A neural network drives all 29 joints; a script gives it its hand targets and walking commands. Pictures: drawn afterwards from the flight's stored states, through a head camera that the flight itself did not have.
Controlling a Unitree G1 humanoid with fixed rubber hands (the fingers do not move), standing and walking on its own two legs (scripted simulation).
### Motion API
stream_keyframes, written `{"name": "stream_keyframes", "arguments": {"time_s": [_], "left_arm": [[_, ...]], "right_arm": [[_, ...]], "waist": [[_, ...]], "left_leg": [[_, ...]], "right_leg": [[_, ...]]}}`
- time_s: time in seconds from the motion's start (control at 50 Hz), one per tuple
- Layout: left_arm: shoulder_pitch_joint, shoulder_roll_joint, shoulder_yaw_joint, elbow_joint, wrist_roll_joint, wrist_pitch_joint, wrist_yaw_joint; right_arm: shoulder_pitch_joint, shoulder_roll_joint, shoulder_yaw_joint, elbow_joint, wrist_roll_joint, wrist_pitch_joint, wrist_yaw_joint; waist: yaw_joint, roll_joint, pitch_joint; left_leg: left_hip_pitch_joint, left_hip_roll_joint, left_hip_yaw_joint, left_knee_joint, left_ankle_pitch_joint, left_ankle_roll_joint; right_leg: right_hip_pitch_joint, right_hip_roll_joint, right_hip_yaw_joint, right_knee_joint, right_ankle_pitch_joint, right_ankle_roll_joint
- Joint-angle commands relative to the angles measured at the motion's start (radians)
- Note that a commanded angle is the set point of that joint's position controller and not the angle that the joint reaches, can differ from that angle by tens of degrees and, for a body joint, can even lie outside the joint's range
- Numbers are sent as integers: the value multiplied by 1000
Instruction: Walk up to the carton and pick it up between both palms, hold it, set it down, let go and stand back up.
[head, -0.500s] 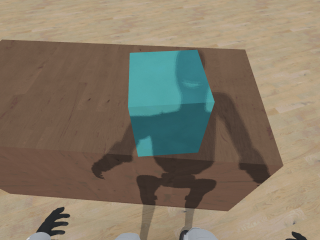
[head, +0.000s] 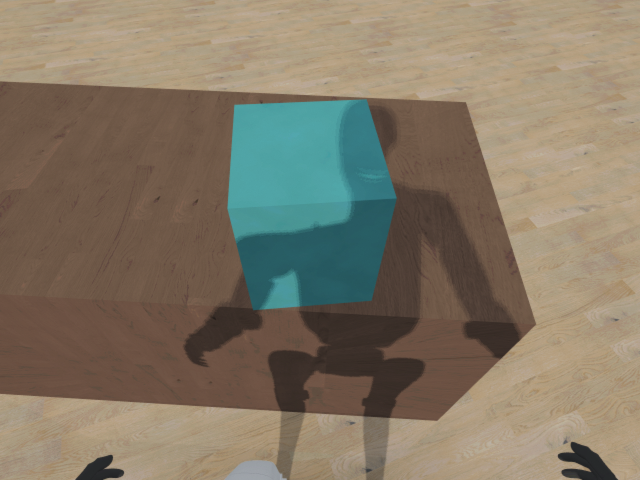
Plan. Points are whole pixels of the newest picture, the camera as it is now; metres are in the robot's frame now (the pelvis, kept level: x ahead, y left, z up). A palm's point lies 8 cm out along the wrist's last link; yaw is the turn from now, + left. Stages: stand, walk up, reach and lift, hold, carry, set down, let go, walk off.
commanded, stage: walk up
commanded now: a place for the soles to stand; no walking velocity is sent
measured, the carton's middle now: (307, 209) +0.49 +0.06 +0.01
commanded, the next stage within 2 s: reach and lift in 1.00 s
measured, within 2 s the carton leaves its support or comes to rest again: neither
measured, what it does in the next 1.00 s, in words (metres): stands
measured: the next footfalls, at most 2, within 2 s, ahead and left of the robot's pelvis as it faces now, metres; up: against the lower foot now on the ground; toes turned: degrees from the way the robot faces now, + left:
none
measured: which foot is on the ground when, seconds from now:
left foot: down 0.00-1.00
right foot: down 0.00-1.00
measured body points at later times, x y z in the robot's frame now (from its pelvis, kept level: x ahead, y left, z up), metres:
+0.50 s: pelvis +0.03 -0.01 +0.01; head +0.03 -0.01 +0.46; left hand +0.16 +0.31 -0.09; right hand +0.14 -0.33 -0.10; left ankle +0.04 +0.12 -0.72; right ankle -0.01 -0.12 -0.72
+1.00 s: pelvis +0.02 +0.00 +0.01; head +0.01 +0.00 +0.46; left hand +0.14 +0.31 -0.09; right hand +0.14 -0.32 -0.09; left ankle +0.04 +0.12 -0.72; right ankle -0.01 -0.12 -0.72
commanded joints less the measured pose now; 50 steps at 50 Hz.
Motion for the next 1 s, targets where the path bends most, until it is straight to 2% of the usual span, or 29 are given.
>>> {"name": "stream_keyframes", "arguments": {"time_s": [0.0,0.02,0.04,0.06,0.08,0.1,0.12,0.14,0.16,0.18,0.2,0.22,0.24,0.26,0.28,0.3,0.34,0.38,0.42,0.46,0.48,0.52,0.68,0.7,0.72,0.78,0.82,0.92,0.98], "left_arm": [[-76,183,18,-107,-44,-28,22],[-29,192,23,-84,-41,-23,21],[32,179,27,-62,-33,-20,17],[58,175,24,-41,-21,-28,14],[36,206,33,-36,-8,-40,9],[19,256,44,-37,-3,-54,15],[-18,315,48,-52,0,-57,19],[-55,323,46,-58,-3,-57,21],[-90,294,36,-58,-10,-55,20],[-101,249,25,-63,-17,-55,22],[-105,214,19,-74,-24,-62,24],[-99,208,18,-72,-31,-67,28],[-91,213,17,-74,-33,-65,30],[-67,211,15,-65,-35,-62,30],[-47,219,12,-57,-33,-59,31],[-48,226,16,-48,-28,-60,32],[-74,233,15,-41,-23,-58,33],[-91,220,10,-50,-30,-54,34],[-121,213,7,-59,-34,-49,35],[-133,205,0,-53,-35,-46,34],[-131,206,2,-52,-30,-44,33],[-134,209,1,-42,-29,-44,32],[-164,210,-4,-10,-31,-37,29],[-165,209,-1,-12,-27,-37,29],[-158,203,-3,-7,-29,-36,29],[-164,197,-6,9,-28,-39,28],[-157,205,-7,15,-28,-41,27],[-175,204,-6,28,-28,-37,27],[-160,193,-12,41,-31,-38,26]], "right_arm": [[44,-219,-53,-53,3,-24,-8],[-15,-224,-46,-73,1,-21,-3],[-63,-233,-45,-77,-3,-16,6],[-101,-208,-39,-79,0,-8,14],[-102,-177,-37,-74,3,4,20],[-87,-145,-34,-74,7,11,20],[-90,-157,-33,-76,1,10,14],[-58,-170,-36,-53,-2,3,14],[-22,-176,-37,-30,-4,-8,17],[3,-167,-37,-19,-4,-18,17],[33,-175,-37,-9,0,-28,15],[45,-182,-38,-10,7,-30,14],[49,-190,-38,-17,13,-28,10],[14,-185,-30,-21,17,-24,8],[-29,-171,-20,-29,20,-17,10],[-51,-157,-19,-30,20,-9,13],[-55,-138,-16,-27,20,-5,13],[-27,-153,-16,-14,11,-6,12],[-25,-167,-18,3,11,-8,12],[-40,-173,-17,5,12,-9,13],[-41,-171,-18,3,13,-8,13],[-55,-171,-13,11,14,-7,13],[-81,-161,-8,36,7,-6,14],[-78,-166,-9,40,6,-8,15],[-76,-168,-6,43,5,-9,15],[-97,-161,-9,46,3,-7,18],[-106,-158,-6,48,6,-6,18],[-97,-157,-7,64,4,-4,18],[-107,-154,-7,75,3,-3,18]], "waist": [[-46,79,-187],[-10,54,-153],[19,95,-102],[39,66,-29],[22,9,27],[3,-86,54],[2,-78,72],[-19,-54,88],[-52,-15,86],[-67,3,64],[-67,-1,-24],[-55,-15,-95],[-49,-39,-120],[-22,-44,-148],[-7,-63,-111],[-8,-66,-93],[-23,-74,-98],[-27,-37,-124],[-29,-27,-142],[-24,14,-150],[-26,2,-154],[-23,-18,-154],[-20,39,-90],[-27,14,-106],[-24,42,-102],[-24,57,-87],[-18,33,-97],[-30,-4,-82],[-27,30,-75]], "left_leg": [[311,256,-355,-300,426,178],[190,298,-369,-318,255,219],[29,283,-338,-341,59,205],[-69,192,-264,-301,-23,139],[-134,71,-147,-184,-39,64],[-173,-14,-36,-38,19,14],[-158,-26,-26,2,-13,11],[-85,-5,-44,-9,-16,16],[16,8,-39,-101,55,26],[98,17,-52,-206,221,31],[183,53,-99,-205,496,43],[220,97,-158,-191,666,74],[217,116,-178,-178,706,91],[197,119,-175,-165,631,99],[153,89,-127,-146,522,88],[128,51,-87,-125,495,62],[110,27,-45,-159,456,30],[150,33,-59,-192,498,33],[188,65,-108,-213,552,55],[195,75,-120,-220,534,64],[201,82,-122,-234,502,68],[193,78,-110,-233,525,64],[165,70,-115,-285,430,55],[178,75,-124,-295,420,55],[177,81,-131,-305,398,58],[174,84,-134,-320,397,57],[179,71,-114,-309,413,48],[200,64,-114,-327,376,42],[205,72,-127,-350,357,42]], "right_leg": [[-186,-30,17,121,64,-4],[-123,-35,-11,87,-132,-11],[-15,-57,-14,-10,-161,-28],[17,-80,40,-147,-171,-52],[14,-137,219,-281,-211,-65],[7,-236,405,-373,-235,-97],[-61,-311,475,-376,-179,-155],[-118,-315,451,-329,-63,-182],[-152,-273,342,-272,48,-171],[-151,-224,240,-224,212,-117],[-103,-160,137,-149,413,-70],[-60,-120,93,-83,498,-44],[-34,-99,72,-74,481,-33],[2,-98,88,-102,414,-31],[5,-109,109,-170,357,-31],[31,-141,139,-205,375,-37],[75,-157,143,-183,434,-73],[71,-157,133,-171,434,-76],[52,-123,90,-156,385,-55],[53,-109,89,-171,318,-49],[59,-106,89,-178,295,-48],[85,-106,84,-179,340,-52],[61,-99,82,-212,236,-53],[69,-98,84,-209,238,-51],[62,-95,78,-208,214,-47],[63,-97,90,-239,208,-51],[83,-107,91,-251,240,-49],[53,-103,88,-263,228,-49],[49,-104,93,-286,187,-40]]}}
